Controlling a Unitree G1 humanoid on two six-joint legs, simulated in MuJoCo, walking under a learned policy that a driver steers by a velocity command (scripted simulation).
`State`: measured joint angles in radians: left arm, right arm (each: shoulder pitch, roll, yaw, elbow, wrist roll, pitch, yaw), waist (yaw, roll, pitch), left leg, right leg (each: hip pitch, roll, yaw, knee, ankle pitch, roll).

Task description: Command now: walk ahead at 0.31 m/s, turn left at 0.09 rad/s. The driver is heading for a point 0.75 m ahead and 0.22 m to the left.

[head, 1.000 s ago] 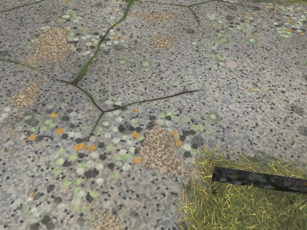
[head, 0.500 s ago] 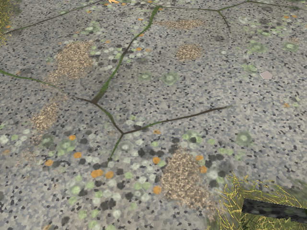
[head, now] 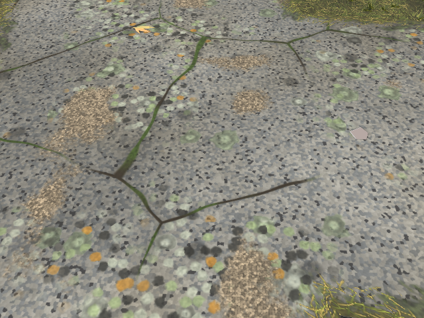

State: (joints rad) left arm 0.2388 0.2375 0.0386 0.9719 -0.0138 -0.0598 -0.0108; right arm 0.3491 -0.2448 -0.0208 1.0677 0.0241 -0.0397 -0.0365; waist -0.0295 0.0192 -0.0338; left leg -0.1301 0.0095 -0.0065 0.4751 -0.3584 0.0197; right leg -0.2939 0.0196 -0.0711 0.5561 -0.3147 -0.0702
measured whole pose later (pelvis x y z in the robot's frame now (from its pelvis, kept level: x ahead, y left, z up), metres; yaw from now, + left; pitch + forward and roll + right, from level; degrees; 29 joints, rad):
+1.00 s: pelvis +0.53 +0.14 -0.01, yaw +29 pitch +3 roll +0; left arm 0.01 0.27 0.02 0.69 0.01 -0.13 -0.03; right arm 0.40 -0.28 -0.06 0.83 0.01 -0.04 -0.02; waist -0.10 -0.03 0.00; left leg -0.01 -0.13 -0.22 0.42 -0.43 0.10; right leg -0.50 0.01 0.03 0.44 0.04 -0.03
